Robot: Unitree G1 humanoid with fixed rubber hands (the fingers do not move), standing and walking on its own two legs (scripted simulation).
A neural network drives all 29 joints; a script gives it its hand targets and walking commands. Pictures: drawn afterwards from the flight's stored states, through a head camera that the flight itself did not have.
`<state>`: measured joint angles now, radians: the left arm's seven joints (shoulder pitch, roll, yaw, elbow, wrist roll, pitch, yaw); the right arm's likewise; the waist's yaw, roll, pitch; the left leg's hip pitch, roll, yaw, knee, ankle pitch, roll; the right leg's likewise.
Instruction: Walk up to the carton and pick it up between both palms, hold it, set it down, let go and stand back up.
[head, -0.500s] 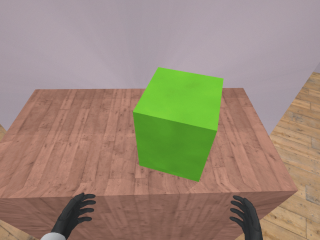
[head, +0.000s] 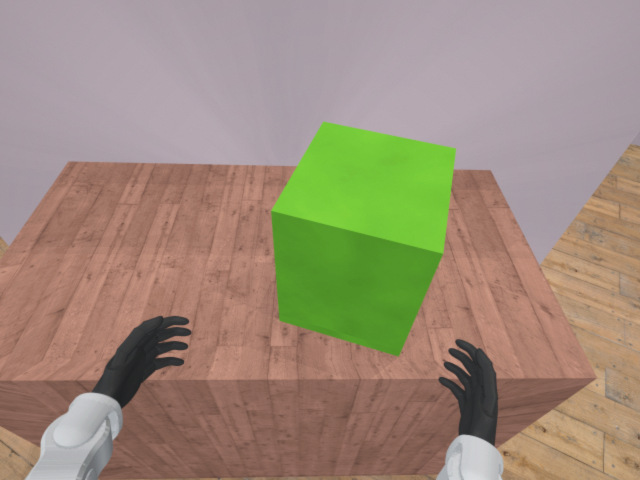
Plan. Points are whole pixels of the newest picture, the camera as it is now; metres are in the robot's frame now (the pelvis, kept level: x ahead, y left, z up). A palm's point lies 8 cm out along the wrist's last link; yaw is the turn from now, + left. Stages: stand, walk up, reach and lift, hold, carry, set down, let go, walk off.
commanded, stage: reach and lift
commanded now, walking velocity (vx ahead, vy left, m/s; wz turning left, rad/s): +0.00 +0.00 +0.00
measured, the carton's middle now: (361, 240) +0.45 -0.03 +0.04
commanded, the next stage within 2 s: none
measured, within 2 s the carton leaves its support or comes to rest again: neither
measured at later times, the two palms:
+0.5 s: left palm (150, 306) +0.30 +0.24 +0.06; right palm (479, 354) +0.26 -0.16 +0.05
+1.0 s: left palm (180, 241) +0.37 +0.21 +0.11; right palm (499, 301) +0.31 -0.17 +0.10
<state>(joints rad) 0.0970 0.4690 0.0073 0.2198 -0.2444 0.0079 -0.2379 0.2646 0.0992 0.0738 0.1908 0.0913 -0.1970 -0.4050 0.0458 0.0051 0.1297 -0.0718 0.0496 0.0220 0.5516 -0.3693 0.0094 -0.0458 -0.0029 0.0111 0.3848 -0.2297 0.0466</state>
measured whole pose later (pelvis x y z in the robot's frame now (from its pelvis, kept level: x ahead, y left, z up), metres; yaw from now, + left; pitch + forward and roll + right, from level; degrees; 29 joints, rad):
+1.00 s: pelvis -0.01 -0.01 +0.01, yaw -1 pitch -2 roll -2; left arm -0.49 0.50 0.01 0.43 -0.27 0.35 -0.20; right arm -0.29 0.02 0.01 0.15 0.26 0.30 -0.47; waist -0.06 -0.04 0.07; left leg -0.13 0.04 0.04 0.43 -0.28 0.01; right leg -0.12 -0.01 0.02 0.30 -0.15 0.05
